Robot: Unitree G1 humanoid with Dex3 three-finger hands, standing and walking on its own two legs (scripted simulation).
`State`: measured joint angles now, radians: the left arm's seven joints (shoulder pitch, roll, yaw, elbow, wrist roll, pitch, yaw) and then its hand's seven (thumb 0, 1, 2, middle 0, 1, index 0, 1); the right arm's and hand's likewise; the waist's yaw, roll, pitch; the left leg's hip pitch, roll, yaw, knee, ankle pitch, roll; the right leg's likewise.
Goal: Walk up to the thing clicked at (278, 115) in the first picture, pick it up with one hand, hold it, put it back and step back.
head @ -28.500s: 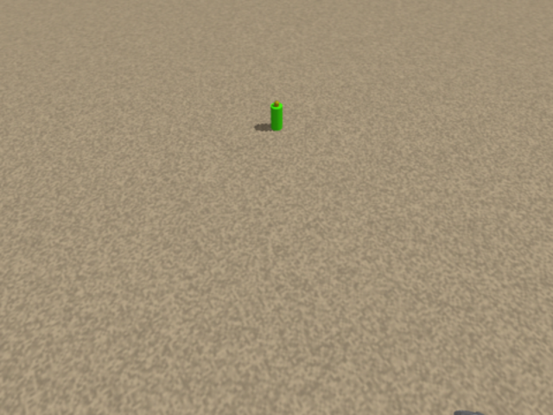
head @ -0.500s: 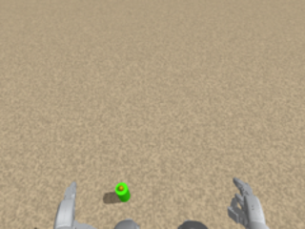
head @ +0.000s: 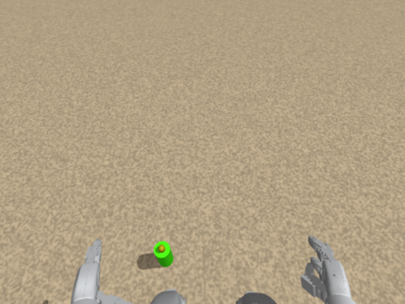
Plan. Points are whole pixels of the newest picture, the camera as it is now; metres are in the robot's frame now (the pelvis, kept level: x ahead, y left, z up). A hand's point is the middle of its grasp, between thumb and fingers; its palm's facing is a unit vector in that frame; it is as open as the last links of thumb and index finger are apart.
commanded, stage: home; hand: left
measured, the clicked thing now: (163, 253) +0.38 +0.18 -0.63
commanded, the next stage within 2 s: stand in 0.16 s
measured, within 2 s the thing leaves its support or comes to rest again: neither
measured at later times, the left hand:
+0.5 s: hand (119, 280) +0.17 +0.18 -0.06, palm faces +0.11 -0.95 -0.28, open 14.9 cm
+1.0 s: hand out of the picture +0.07 +0.25 -0.11, palm faces +0.01 -0.94 -0.35, open 7.5 cm
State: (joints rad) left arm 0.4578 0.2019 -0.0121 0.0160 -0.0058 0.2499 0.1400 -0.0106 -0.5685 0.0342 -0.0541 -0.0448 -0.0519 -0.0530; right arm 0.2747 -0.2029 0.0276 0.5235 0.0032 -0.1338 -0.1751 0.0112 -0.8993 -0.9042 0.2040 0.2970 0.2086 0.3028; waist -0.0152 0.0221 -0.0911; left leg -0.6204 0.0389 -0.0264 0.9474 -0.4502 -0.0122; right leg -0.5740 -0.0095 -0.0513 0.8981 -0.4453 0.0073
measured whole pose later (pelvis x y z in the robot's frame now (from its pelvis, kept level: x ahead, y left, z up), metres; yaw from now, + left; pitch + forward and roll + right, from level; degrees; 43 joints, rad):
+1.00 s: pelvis -0.01 +0.01 +0.04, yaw +0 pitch -2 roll +0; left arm 0.24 0.33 0.02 0.88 0.04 0.00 0.03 0.01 0.88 0.89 -0.20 -0.30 -0.20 -0.30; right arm 0.19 -0.31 -0.04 0.95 -0.05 0.00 0.00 0.01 -0.90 -0.90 0.20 0.30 0.21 0.30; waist 0.02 -0.01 0.04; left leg -0.29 0.00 0.00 0.63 -0.30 0.01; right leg -0.26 -0.05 -0.03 0.62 -0.31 0.02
